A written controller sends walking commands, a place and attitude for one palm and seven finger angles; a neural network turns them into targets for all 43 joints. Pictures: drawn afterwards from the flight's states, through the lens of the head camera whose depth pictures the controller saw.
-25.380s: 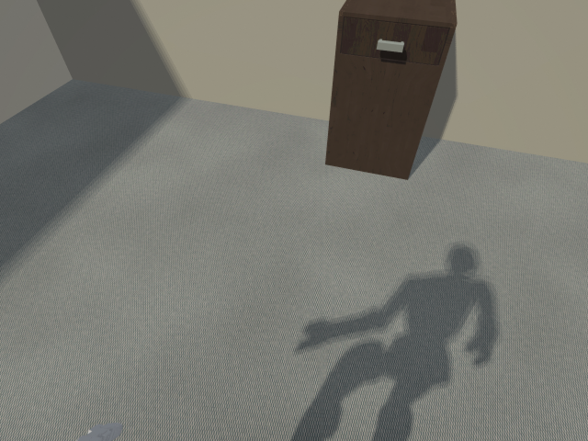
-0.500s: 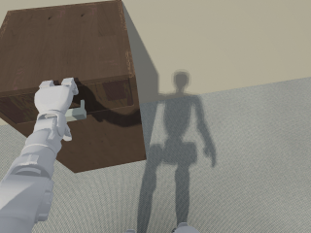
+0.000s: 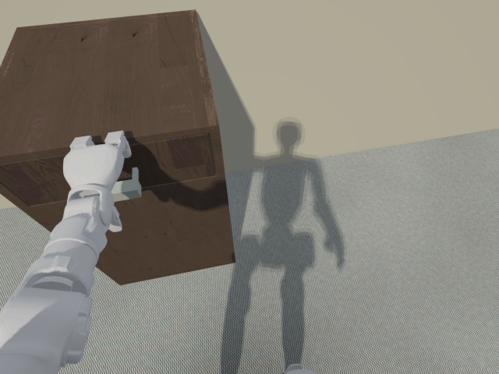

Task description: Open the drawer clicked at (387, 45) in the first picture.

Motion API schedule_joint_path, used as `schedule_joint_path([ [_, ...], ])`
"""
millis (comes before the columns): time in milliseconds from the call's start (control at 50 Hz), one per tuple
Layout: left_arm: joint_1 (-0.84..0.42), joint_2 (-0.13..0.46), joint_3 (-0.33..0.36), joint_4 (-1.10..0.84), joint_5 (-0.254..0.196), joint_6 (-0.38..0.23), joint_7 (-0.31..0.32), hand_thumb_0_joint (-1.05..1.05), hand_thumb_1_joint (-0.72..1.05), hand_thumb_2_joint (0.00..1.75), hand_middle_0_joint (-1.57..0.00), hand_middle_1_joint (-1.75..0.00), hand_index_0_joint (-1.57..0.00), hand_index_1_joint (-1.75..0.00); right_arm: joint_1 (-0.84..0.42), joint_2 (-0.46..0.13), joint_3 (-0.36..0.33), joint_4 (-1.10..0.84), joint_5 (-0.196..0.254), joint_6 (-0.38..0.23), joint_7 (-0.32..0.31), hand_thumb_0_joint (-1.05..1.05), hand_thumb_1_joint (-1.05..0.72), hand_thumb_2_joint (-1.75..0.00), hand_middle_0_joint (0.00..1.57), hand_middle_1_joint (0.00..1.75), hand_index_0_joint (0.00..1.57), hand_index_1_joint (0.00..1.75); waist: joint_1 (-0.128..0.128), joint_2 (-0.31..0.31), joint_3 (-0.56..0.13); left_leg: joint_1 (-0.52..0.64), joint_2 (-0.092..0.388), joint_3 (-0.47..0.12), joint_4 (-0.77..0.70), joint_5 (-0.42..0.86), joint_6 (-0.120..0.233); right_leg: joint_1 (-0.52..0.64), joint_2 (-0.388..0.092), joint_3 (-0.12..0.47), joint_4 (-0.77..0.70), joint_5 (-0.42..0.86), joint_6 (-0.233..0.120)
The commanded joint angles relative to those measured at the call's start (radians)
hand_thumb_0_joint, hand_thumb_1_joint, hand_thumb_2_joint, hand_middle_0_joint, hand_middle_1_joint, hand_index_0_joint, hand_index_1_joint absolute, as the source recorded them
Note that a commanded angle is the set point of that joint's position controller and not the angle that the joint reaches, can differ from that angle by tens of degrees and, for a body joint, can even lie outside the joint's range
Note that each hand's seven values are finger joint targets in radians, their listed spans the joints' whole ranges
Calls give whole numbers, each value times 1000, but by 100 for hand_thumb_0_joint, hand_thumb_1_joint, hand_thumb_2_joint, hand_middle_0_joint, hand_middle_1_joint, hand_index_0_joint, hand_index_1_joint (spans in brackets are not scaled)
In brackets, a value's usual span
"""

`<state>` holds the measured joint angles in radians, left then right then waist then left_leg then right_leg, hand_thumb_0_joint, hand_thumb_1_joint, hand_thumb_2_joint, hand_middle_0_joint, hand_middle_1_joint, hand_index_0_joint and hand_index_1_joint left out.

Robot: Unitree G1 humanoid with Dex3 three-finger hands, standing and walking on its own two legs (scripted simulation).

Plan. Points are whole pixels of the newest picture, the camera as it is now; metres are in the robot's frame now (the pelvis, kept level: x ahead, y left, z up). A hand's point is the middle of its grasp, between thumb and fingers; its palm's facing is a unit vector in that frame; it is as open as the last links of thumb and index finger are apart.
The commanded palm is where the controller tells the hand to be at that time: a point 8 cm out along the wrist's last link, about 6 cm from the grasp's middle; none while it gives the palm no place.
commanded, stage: re-aim the fingers above the handle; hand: left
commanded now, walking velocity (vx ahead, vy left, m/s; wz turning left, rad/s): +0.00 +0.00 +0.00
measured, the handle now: (113, 183) +0.48 +0.28 -0.05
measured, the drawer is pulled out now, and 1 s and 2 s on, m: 0.00 0.00 0.00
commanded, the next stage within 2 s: lower the fingers behind the handle in 0.66 s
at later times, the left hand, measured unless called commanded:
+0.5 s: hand (105, 182) +0.44 +0.25 +0.02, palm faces +0.03 -0.01 -1.00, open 13.8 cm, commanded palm +0.40 +0.25 +0.07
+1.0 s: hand (110, 193) +0.43 +0.25 +0.00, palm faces -0.05 +0.01 -1.00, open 13.8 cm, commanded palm +0.41 +0.25 +0.05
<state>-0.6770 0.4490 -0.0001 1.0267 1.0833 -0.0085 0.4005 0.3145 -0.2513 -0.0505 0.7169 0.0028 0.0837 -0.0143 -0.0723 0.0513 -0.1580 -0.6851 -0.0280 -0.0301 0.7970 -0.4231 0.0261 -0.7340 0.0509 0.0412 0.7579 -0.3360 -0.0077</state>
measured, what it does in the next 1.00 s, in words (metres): stands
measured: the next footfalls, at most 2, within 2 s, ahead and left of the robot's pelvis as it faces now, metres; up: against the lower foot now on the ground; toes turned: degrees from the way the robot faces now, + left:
none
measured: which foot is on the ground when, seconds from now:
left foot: down 0.00-1.00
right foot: down 0.00-1.00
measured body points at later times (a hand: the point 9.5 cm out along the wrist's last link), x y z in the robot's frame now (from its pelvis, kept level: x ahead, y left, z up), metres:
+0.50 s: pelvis +0.00 +0.01 +0.00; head +0.08 +0.00 +0.44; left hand +0.43 +0.25 +0.07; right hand +0.06 -0.26 -0.14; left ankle -0.03 +0.10 -0.70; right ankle +0.01 -0.12 -0.70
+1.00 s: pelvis -0.01 +0.00 +0.00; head +0.08 -0.01 +0.44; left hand +0.43 +0.25 +0.05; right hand +0.05 -0.27 -0.14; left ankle -0.03 +0.10 -0.70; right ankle +0.01 -0.12 -0.70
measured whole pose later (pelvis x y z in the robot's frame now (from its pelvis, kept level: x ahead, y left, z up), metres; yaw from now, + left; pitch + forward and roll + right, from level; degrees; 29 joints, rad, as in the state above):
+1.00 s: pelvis -0.01 +0.00 +0.00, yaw +0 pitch +18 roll -1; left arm -0.70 0.43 -0.02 1.06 1.10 0.02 0.42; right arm 0.30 -0.25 -0.06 0.72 0.00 0.05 -0.01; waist -0.06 0.04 -0.14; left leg -0.72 -0.03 -0.04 0.82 -0.42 0.02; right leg -0.77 0.05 0.03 0.79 -0.34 -0.01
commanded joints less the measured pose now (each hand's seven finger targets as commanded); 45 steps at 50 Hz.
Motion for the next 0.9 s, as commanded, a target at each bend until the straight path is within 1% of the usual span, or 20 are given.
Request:
schedule_joint_path([
  [0,-386,282,64,-199,-9,0,22,0,-50,30,-30,-120,-30,-120,89,-152,-52,-74,-1,-25,-17,0,-90,-90,20,30,20,30,4,-15,-360,136,-7,41,-86,392,15,302,-3,-46,-69,332,-27],
  [20,-366,280,63,-207,-6,-8,20,0,-50,30,-30,-120,-30,-120,94,-150,-54,-74,-2,-26,-18,0,-90,-90,20,30,20,30,10,-9,-386,151,-6,41,-84,412,16,307,-2,-44,-64,346,-26],
  [100,-350,215,26,-235,-15,-33,6,0,-50,30,-30,-120,-30,-120,99,-146,-61,-78,-3,-29,-16,0,-90,-90,20,30,20,30,-3,-4,-368,180,-2,35,-75,449,13,277,2,-52,-66,356,-29],
  [120,-339,225,34,-233,-9,-40,8,0,-50,30,-30,-120,-30,-120,101,-146,-64,-74,-1,-30,-16,0,-90,-90,20,30,20,30,2,-7,-363,180,0,32,-76,442,12,265,2,-52,-65,341,-28],
  [220,-380,181,6,-307,-2,-53,33,0,-50,30,-30,-120,-30,-120,101,-140,-70,-70,-4,-34,-9,0,-90,-90,20,30,20,30,-4,58,-382,253,9,11,-63,535,-1,208,8,-68,-52,330,-34],
  [240,-394,191,18,-298,-1,-48,42,0,-50,30,-30,-120,-30,-120,101,-142,-72,-59,-6,-34,-7,0,-90,-90,20,30,20,30,-10,63,-359,258,12,10,-57,533,-3,187,11,-69,-50,324,-36],
  [280,-389,222,49,-302,3,-38,59,0,-50,30,-30,-120,-30,-120,102,-145,-70,-55,-11,-32,-4,0,-90,-90,20,30,20,30,4,63,-389,263,12,4,-57,559,-9,198,11,-72,-41,327,-37],
  [320,-378,206,44,-301,8,-22,71,0,-50,30,-30,-120,-30,-120,93,-140,-69,-62,-13,-30,-1,0,-90,-90,20,30,20,30,7,58,-404,262,10,7,-55,574,-8,212,11,-74,-38,338,-35],
  [340,-374,227,62,-275,4,-7,75,0,-50,30,-30,-120,-30,-120,91,-145,-65,-53,-10,-28,1,0,-90,-90,20,30,20,30,11,43,-369,240,10,7,-61,549,-9,210,12,-76,-38,331,-38],
  [400,-354,251,83,-260,7,28,75,0,-50,30,-30,-120,-30,-120,80,-148,-62,-60,-13,-24,4,0,-90,-90,20,30,20,30,28,29,-396,225,7,15,-69,554,-6,258,10,-70,-38,357,-39],
  [460,-300,214,51,-243,1,59,53,0,-50,30,-30,-120,-30,-120,72,-144,-59,-75,-6,-22,6,0,-90,-90,20,30,20,30,34,9,-383,217,7,25,-83,540,-2,288,8,-68,-53,365,-35],
  [520,-267,167,10,-241,-10,65,20,0,-50,30,-30,-120,-30,-120,69,-143,-60,-87,2,-24,2,0,-90,-90,20,30,20,30,20,-20,-352,221,9,26,-95,524,3,295,6,-68,-71,363,-32],
  [580,-289,183,13,-277,-13,38,-2,0,-50,30,-30,-120,-30,-120,64,-144,-59,-96,3,-25,-8,0,-90,-90,20,30,20,30,15,-47,-330,208,4,26,-105,471,12,311,4,-59,-83,353,-31],
  [620,-331,131,-30,-318,-13,9,-6,0,-50,30,-30,-120,-30,-120,63,-136,-61,-101,1,-33,-13,0,-90,-90,20,30,20,30,-1,-27,-327,232,6,23,-105,462,13,284,3,-60,-89,331,-30],
  [660,-331,181,10,-304,4,-14,5,0,-50,30,-30,-120,-30,-120,65,-138,-59,-89,0,-36,-18,0,-90,-90,20,30,20,30,9,-26,-300,212,3,19,-104,428,11,259,4,-61,-84,297,-34],
  [700,-380,226,45,-346,14,-34,27,0,-50,30,-30,-120,-30,-120,60,-136,-60,-87,-5,-39,-19,0,-90,-90,20,30,20,30,14,9,-325,218,0,17,-97,431,9,259,3,-55,-74,294,-39],
  [760,-393,183,15,-283,31,-23,64,0,-50,30,-30,-120,-30,-120,58,-130,-56,-74,-7,-48,-16,0,-90,-90,20,30,20,30,2,32,-291,185,-4,22,-89,379,5,202,5,-61,-67,246,-40],
  [800,-372,202,36,-219,29,3,78,0,-50,30,-30,-120,-30,-120,61,-135,-54,-63,-8,-47,-9,0,-90,-90,20,30,20,30,9,18,-287,152,-8,24,-87,357,4,208,6,-59,-62,236,-43],
  [840,-393,196,21,-175,23,27,84,0,-50,30,-30,-120,-30,-120,67,-138,-52,-62,-5,-52,-8,0,-90,-90,20,30,20,30,-4,-6,-284,124,-9,31,-82,321,7,200,5,-57,-61,226,-37],
  [880,-402,214,26,-147,20,44,78,0,-50,30,-30,-120,-30,-120,76,-142,-51,-59,-5,-53,-9,0,-90,-90,20,30,20,30,-3,-16,-326,110,-13,37,-73,314,10,226,2,-47,-57,242,-32],
])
